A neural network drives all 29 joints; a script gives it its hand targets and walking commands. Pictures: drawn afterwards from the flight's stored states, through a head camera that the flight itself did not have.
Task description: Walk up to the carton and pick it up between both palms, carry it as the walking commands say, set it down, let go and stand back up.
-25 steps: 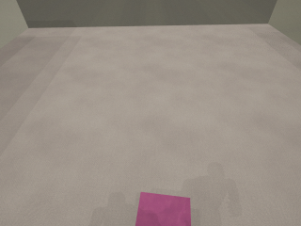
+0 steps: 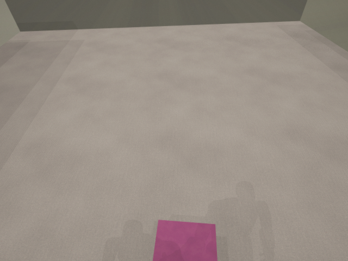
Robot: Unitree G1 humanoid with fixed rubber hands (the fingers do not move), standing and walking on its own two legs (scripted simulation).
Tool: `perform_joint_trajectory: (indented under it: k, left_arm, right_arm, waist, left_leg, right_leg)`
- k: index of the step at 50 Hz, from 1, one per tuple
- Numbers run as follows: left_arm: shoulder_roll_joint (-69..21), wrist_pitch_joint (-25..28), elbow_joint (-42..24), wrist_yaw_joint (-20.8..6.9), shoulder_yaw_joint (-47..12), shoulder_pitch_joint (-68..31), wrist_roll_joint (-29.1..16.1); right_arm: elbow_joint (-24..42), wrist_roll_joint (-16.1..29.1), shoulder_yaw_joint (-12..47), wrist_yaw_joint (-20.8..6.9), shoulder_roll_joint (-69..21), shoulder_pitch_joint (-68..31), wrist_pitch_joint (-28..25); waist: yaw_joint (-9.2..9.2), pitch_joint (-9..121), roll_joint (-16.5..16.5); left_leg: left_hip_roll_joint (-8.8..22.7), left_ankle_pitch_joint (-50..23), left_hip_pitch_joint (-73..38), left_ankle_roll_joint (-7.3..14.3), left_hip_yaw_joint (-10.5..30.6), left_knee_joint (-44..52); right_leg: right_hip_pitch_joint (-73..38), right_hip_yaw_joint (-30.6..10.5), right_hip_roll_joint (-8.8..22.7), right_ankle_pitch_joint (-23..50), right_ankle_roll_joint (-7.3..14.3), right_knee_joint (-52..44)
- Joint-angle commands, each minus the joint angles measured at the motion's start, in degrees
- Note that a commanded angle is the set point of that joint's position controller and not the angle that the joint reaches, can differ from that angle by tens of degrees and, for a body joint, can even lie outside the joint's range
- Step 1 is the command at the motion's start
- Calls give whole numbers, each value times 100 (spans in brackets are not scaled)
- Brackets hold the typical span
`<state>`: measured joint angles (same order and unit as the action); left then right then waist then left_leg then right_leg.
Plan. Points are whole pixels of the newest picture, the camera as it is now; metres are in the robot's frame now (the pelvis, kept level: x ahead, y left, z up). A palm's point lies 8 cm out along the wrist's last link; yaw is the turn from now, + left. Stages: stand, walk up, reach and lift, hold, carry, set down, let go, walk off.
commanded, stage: stand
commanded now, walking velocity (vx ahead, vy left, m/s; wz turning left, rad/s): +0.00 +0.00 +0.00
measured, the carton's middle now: (185, 250) +0.37 -0.02 -0.68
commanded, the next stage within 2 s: none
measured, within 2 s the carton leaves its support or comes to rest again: neither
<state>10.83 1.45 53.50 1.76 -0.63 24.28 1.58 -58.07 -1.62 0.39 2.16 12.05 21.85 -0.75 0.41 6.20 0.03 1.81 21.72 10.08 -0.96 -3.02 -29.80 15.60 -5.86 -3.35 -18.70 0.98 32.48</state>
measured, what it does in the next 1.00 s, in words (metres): stands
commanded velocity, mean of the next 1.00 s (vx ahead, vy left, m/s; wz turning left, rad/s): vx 0.00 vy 0.00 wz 0.00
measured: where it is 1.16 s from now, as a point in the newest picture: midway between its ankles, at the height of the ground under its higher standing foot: outside the picture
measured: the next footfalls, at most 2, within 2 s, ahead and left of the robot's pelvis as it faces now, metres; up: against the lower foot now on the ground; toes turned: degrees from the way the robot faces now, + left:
none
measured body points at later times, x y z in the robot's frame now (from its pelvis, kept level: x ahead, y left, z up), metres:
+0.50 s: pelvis -0.02 +0.01 +0.00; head -0.04 +0.01 +0.45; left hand -0.05 +0.22 -0.16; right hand -0.08 -0.22 -0.15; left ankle -0.07 +0.12 -0.73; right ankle -0.02 -0.11 -0.73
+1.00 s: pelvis -0.04 +0.02 +0.01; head -0.06 +0.02 +0.46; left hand -0.09 +0.22 -0.16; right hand -0.10 -0.19 -0.16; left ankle -0.07 +0.12 -0.73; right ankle -0.02 -0.11 -0.73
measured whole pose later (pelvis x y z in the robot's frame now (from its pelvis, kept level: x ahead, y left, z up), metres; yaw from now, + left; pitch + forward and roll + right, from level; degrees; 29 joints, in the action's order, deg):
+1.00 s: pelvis -0.04 +0.02 +0.01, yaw -1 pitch -1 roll +0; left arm 7.2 -0.1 66.4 2.5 -2.8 21.7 0.7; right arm -65.8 -1.2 1.3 2.9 7.3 22.9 -0.1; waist -0.1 1.5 0.6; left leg 0.4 17.2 8.4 0.8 -4.5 -27.0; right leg 13.8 -7.2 -1.7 -13.0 -1.1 28.2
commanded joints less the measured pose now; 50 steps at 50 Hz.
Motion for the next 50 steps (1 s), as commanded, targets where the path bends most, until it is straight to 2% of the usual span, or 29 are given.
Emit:
perform_joint_trajectory:
  k: [1,3,5,7,8,12,13,15,16,17,20,22,23,24,25,26,30,31,32,34,35,37,38,42,45,46,47,48,50]
  left_arm:
    - [577,41,0,52,111,433,-26]
    - [486,25,91,24,63,419,-7]
    - [486,6,160,28,77,298,-16]
    - [362,2,329,67,37,411,-18]
    - [418,5,313,51,25,349,-7]
    - [363,-47,467,67,-33,391,-50]
    - [416,-73,562,88,-50,299,-52]
    - [461,-78,607,83,-10,443,-64]
    - [452,-79,640,81,14,292,-42]
    - [444,-66,567,76,-1,189,-31]
    - [156,-92,786,57,-115,432,-54]
    - [139,-97,848,66,-135,343,-60]
    - [276,-110,876,80,-98,265,-53]
    - [144,-94,892,87,-100,376,-84]
    - [211,-87,976,93,-130,331,-42]
    - [116,-94,985,87,-151,416,-57]
    - [307,-102,1088,90,-87,242,-46]
    - [372,-97,1062,56,-41,277,-60]
    - [104,-107,1083,66,-128,176,-50]
    - [98,-132,1142,62,-142,197,-75]
    - [-3,-116,1203,72,-170,304,-89]
    - [125,-119,1210,112,-135,325,-80]
    - [121,-99,1213,84,-127,222,-89]
    - [16,-111,1217,84,-185,189,-49]
    - [117,-123,1296,118,-167,146,-90]
    - [16,-134,1222,89,-176,49,-99]
    - [-135,-154,1260,95,-221,111,-75]
    - [111,-143,1272,76,-143,114,-91]
    - [19,-124,1231,85,-173,127,-84]
  right_arm:
    - [-26,24,-93,55,602,384,-33]
    - [-63,18,-69,73,598,255,-17]
    - [-265,29,-58,70,615,492,-11]
    - [-306,16,-3,69,373,465,11]
    - [-279,39,-20,80,480,280,19]
    - [-499,23,-6,78,527,500,62]
    - [-534,35,27,45,375,495,70]
    - [-614,44,70,89,366,530,67]
    - [-582,56,47,105,272,489,46]
    - [-632,5,67,118,397,527,62]
    - [-689,44,42,116,414,584,74]
    - [-716,46,59,78,278,514,40]
    - [-729,63,74,85,230,553,36]
    - [-734,45,93,107,164,529,28]
    - [-739,75,93,81,174,491,5]
    - [-712,62,92,109,209,470,-17]
    - [-747,67,64,86,177,540,65]
    - [-782,64,94,113,127,526,80]
    - [-756,93,63,90,125,571,58]
    - [-809,75,46,108,105,593,48]
    - [-826,61,39,100,111,641,52]
    - [-783,67,52,95,32,627,38]
    - [-770,41,67,104,-98,497,43]
    - [-757,31,5,118,79,595,60]
    - [-739,47,51,70,-136,565,37]
    - [-752,43,77,100,-150,642,41]
    - [-757,64,7,82,21,637,46]
    - [-778,60,45,85,-75,615,58]
    - [-705,28,-8,95,74,561,42]
  waist:
    - [10,-595,214]
    - [-50,-722,124]
    - [22,-794,-49]
    - [5,-846,-44]
    - [20,-791,231]
    - [25,-979,89]
    - [39,-1110,247]
    - [-31,-1085,61]
    - [21,-954,169]
    - [16,-1042,-43]
    - [-28,-963,29]
    - [-59,-1151,-115]
    - [-16,-1130,39]
    - [-138,-977,77]
    - [-31,-769,122]
    - [-115,-938,32]
    - [13,-1102,-110]
    - [-94,-1301,-111]
    - [-22,-1126,95]
    - [-38,-1334,-19]
    - [-74,-1253,137]
    - [-22,-1157,-96]
    - [-98,-1160,-3]
    - [-26,-1188,140]
    - [-1,-1261,-28]
    - [-10,-1264,112]
    - [-23,-1180,-57]
    - [-22,-1228,102]
    - [-35,-1237,-116]
  left_leg:
    - [330,-937,-112,100,351,371]
    - [411,-1096,-73,152,337,444]
    - [357,-1041,-134,141,346,502]
    - [386,-943,-97,121,338,481]
    - [400,-911,-141,173,324,447]
    - [304,-685,-29,104,259,486]
    - [334,-753,-54,136,311,504]
    - [371,-793,21,134,320,527]
    - [376,-675,-114,152,318,535]
    - [364,-739,-16,169,292,576]
    - [393,-762,-37,163,314,677]
    - [413,-891,35,143,339,688]
    - [421,-860,-19,209,366,717]
    - [457,-1037,-81,224,420,676]
    - [367,-1082,-163,173,368,668]
    - [415,-1043,-143,208,370,676]
    - [361,-818,-63,203,315,761]
    - [363,-761,91,189,401,783]
    - [361,-800,82,188,347,754]
    - [352,-660,105,208,359,778]
    - [397,-687,96,239,416,826]
    - [379,-754,-15,237,383,827]
    - [377,-773,24,240,426,807]
    - [378,-708,36,239,365,846]
    - [340,-663,38,257,380,830]
    - [396,-610,110,270,451,893]
    - [383,-484,114,265,421,914]
    - [359,-646,55,252,407,904]
    - [380,-452,174,268,404,915]
  right_leg:
    - [304,-443,574,1989,225,-522]
    - [314,-470,542,1944,218,-550]
    - [336,-516,620,1862,232,-545]
    - [301,-463,580,1784,216,-526]
    - [363,-475,551,1783,246,-642]
    - [295,-567,568,1632,219,-691]
    - [430,-550,553,1588,217,-684]
    - [314,-592,627,1522,225,-810]
    - [334,-570,576,1491,229,-797]
    - [266,-560,604,1511,184,-834]
    - [183,-461,532,1362,179,-792]
    - [292,-492,550,1400,237,-722]
    - [283,-489,598,1445,243,-747]
    - [114,-461,610,1527,221,-718]
    - [-14,-415,547,1662,208,-653]
    - [94,-504,579,1604,198,-699]
    - [245,-511,559,1357,181,-794]
    - [258,-460,572,1238,187,-868]
    - [138,-439,550,1289,163,-811]
    - [363,-466,561,1136,171,-842]
    - [248,-472,559,1098,160,-888]
    - [265,-469,551,1163,141,-886]
    - [227,-414,596,1247,138,-855]
    - [295,-378,538,1158,89,-837]
    - [365,-484,595,988,135,-876]
    - [278,-433,597,1081,109,-925]
    - [281,-436,540,1002,65,-902]
    - [328,-345,510,982,62,-828]
    - [360,-453,553,931,79,-931]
